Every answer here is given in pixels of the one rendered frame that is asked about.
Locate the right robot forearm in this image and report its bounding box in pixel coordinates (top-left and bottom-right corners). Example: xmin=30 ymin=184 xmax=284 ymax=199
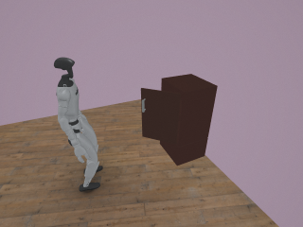
xmin=59 ymin=117 xmax=80 ymax=148

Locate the cupboard door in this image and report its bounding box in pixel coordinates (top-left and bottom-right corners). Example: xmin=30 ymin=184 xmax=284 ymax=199
xmin=141 ymin=88 xmax=181 ymax=145

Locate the right robot shin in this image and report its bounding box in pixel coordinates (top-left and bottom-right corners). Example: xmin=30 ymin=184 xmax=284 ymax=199
xmin=83 ymin=161 xmax=99 ymax=187

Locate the handle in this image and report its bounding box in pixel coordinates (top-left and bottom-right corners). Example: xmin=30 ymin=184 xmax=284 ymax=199
xmin=141 ymin=98 xmax=146 ymax=113

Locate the right robot upper arm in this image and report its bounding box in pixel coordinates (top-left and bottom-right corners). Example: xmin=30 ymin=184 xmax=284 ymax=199
xmin=58 ymin=88 xmax=71 ymax=123

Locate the robot right thigh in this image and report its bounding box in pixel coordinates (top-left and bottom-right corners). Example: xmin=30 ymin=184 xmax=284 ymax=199
xmin=68 ymin=131 xmax=98 ymax=165

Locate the left robot hand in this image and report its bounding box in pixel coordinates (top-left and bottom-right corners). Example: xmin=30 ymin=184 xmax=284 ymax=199
xmin=78 ymin=114 xmax=88 ymax=122

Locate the right robot hand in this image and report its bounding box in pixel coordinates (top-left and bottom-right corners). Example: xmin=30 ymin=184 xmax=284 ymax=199
xmin=74 ymin=145 xmax=92 ymax=163

